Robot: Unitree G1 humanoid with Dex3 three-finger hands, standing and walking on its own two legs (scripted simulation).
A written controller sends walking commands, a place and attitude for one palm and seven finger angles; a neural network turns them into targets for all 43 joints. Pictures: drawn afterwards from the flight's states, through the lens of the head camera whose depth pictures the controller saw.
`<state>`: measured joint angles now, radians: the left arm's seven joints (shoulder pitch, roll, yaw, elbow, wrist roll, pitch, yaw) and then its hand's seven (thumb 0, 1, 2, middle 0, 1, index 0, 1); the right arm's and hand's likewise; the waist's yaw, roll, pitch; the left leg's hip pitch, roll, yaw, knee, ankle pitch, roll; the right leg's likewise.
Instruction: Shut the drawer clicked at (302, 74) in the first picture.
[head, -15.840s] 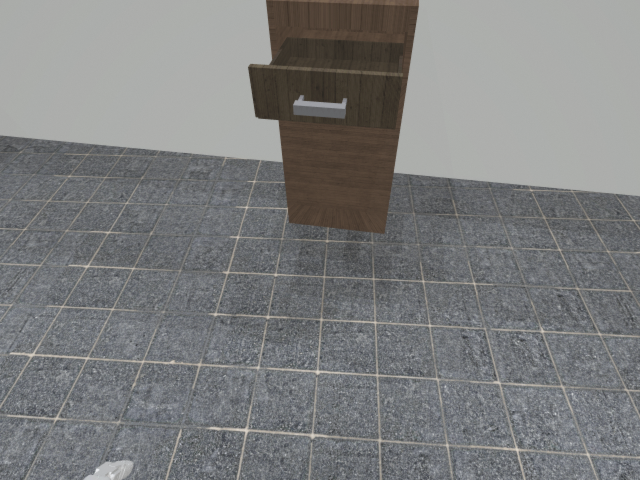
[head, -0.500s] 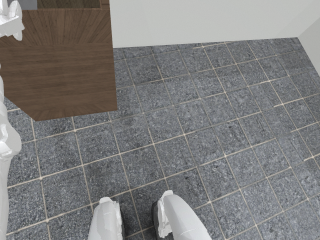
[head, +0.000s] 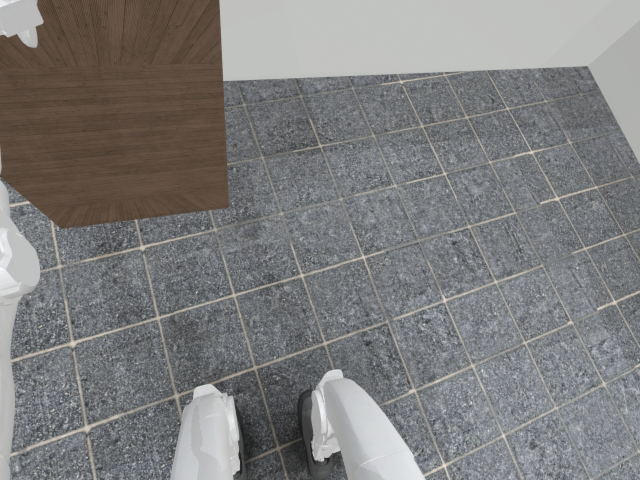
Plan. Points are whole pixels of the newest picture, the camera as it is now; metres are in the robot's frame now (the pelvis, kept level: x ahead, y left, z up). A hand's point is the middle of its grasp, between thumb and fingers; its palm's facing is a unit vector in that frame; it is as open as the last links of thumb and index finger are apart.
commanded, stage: pull the fist back off the drawer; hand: left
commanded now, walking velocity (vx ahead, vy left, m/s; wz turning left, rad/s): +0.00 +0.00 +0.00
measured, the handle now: out of the picture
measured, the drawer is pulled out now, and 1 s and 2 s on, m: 0.00 0.00 0.00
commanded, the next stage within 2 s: draw the hand back to the body in 0.40 s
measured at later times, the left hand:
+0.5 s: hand (10, 8) +0.59 +0.22 +0.11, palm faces +0.11 -0.99 -0.02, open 3.2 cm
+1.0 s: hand out of the picture +0.44 +0.22 +0.17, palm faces +0.09 -1.00 -0.03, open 3.3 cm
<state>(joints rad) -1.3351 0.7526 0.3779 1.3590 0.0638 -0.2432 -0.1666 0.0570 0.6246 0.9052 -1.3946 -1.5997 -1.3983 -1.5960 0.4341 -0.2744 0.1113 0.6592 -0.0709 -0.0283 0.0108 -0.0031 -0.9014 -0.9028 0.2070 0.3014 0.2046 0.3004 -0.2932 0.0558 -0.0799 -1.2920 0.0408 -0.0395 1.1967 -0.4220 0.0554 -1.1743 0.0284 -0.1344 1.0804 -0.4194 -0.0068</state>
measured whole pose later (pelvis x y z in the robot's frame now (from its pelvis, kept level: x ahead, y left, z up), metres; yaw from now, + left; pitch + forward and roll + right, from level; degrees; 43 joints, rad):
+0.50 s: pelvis +0.04 +0.00 +0.03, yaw -1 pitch +26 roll -5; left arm -1.00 0.62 0.47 1.19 -0.04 -0.32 -0.20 0.02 0.88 0.90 -1.40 -1.60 -1.40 -1.60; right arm 0.42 -0.27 0.07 0.62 -0.04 0.05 0.03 0.00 -0.90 -0.90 0.21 0.30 0.20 0.30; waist -0.21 0.05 -0.10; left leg -1.07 0.06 0.01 1.09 -0.47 0.05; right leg -0.99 0.05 -0.08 0.98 -0.45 -0.01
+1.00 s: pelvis +0.07 +0.00 +0.07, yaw +2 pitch +11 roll -3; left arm -0.30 0.34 0.29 0.50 -0.24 -0.20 -0.23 0.01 0.90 0.90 -1.40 -1.60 -1.40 -1.60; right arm 0.27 -0.26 0.03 0.55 0.05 0.02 -0.01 0.00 -0.90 -0.90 0.20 0.30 0.20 0.30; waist -0.04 0.06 -0.12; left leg -0.60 0.02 0.03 0.81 -0.41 0.04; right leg -0.52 0.02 -0.05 0.73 -0.41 0.00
